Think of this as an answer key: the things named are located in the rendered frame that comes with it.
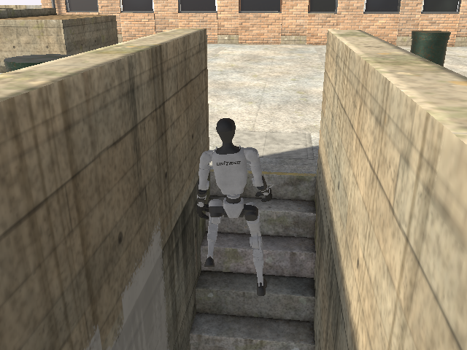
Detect stairs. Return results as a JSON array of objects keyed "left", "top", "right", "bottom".
[{"left": 190, "top": 172, "right": 317, "bottom": 350}]

